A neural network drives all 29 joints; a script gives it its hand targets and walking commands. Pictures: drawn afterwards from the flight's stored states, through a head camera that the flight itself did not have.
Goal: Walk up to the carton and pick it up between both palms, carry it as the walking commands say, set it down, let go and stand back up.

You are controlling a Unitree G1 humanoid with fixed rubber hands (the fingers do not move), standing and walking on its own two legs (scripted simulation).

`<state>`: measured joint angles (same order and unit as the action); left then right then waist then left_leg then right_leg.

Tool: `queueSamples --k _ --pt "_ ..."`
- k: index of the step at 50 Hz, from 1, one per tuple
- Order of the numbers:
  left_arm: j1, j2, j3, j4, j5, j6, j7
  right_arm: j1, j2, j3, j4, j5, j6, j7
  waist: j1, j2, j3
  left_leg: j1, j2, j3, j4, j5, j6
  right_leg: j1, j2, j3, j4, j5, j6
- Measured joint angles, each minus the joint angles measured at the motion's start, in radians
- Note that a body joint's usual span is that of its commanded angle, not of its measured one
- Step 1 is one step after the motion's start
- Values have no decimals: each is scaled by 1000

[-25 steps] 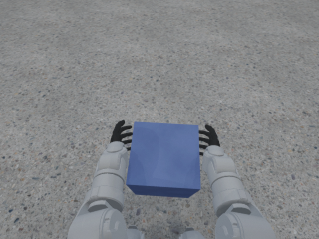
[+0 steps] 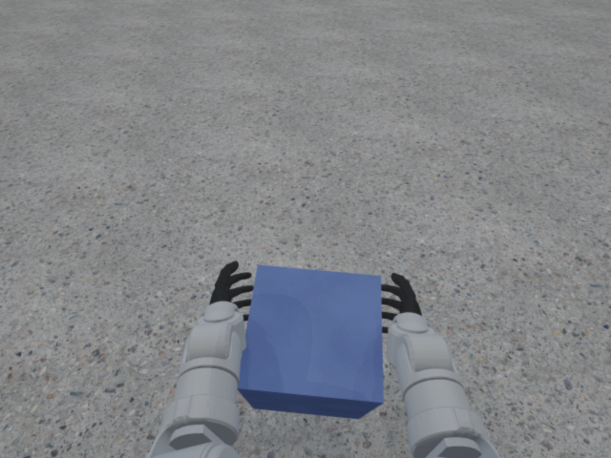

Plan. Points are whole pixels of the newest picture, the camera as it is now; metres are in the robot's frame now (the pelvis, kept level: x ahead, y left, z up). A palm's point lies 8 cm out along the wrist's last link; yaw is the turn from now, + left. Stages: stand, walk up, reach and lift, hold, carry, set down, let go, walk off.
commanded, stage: reach and lift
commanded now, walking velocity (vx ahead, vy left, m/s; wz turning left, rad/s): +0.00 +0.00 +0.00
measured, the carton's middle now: (311, 347) +0.32 +0.01 -0.06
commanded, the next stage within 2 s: hold in 1.40 s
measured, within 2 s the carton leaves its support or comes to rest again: neither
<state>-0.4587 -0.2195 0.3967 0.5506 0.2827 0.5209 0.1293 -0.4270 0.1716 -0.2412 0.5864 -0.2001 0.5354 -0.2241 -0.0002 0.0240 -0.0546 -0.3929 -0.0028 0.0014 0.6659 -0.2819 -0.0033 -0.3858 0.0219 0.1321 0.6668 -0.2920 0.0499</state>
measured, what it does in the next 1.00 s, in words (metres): stands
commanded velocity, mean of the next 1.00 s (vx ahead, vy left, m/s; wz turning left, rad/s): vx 0.00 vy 0.00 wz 0.00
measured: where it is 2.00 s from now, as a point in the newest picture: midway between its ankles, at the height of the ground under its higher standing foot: outside the picture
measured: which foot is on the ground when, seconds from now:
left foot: down 0.00-1.00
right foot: down 0.00-1.00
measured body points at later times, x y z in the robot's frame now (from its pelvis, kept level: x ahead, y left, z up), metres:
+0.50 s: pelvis -0.02 +0.00 +0.00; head -0.09 -0.01 +0.45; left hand +0.30 +0.13 +0.06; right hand +0.31 -0.13 +0.06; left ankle +0.04 +0.12 -0.72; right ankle +0.04 -0.15 -0.72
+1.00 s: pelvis -0.01 +0.00 +0.01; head -0.09 +0.00 +0.45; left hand +0.31 +0.13 +0.06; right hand +0.30 -0.13 +0.05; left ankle +0.04 +0.12 -0.72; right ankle +0.04 -0.15 -0.72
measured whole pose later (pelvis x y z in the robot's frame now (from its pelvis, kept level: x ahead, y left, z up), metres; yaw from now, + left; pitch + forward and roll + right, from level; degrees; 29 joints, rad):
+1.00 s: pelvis -0.01 +0.00 +0.01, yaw +0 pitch -6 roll +0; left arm -0.50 -0.22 0.38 0.61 0.28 0.68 0.17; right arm -0.46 0.17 -0.30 0.63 -0.24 0.69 -0.24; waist 0.00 0.01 -0.10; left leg -0.25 0.00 0.00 0.60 -0.25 0.00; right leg -0.24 0.02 0.13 0.59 -0.25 0.05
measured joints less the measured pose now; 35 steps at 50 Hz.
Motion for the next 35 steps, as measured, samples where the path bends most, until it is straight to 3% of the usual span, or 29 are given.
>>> queueSamples --k 10,18,26,35 --pt "3 1 -17 -22 0 88 -8 -2 1 11 -22 0 95 -31 0 -2 -3 90 0 0 -43 19 0 87 -2 0 -38 17 -2" --pt "2 2 -17 -31 0 140 15 -50 2 -2 -1 0 160 -37 0 -6 -4 136 0 0 -55 30 0 130 -2 1 -45 26 -3" --pt "-26 2 -3 12 0 157 66 -118 1 -52 84 -7 163 -43 0 -11 -5 143 0 0 -57 39 0 137 -2 1 -45 34 -3" --pt "-60 2 7 66 0 154 78 -119 1 -87 104 -37 156 -32 0 -12 -15 142 0 0 -58 38 0 138 -2 1 -50 35 -3"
